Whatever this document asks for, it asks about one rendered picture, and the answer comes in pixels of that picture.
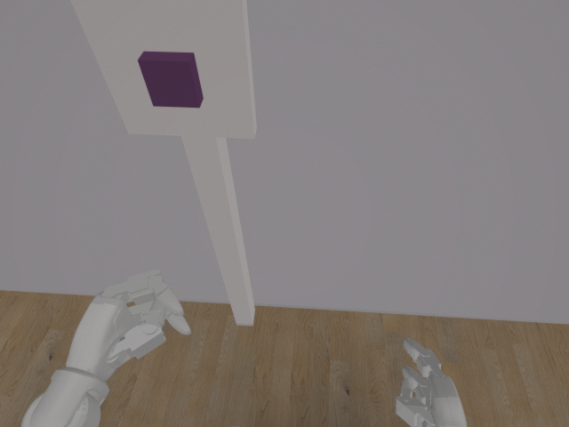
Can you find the robot left forearm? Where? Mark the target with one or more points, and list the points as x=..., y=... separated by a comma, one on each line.
x=73, y=399

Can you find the panel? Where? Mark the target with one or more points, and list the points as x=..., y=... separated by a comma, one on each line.
x=217, y=32

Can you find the button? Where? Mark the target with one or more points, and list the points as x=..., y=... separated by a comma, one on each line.
x=172, y=79

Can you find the left robot hand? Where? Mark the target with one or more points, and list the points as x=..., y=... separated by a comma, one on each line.
x=96, y=348

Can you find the right robot hand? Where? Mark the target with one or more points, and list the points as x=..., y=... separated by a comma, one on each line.
x=436, y=402

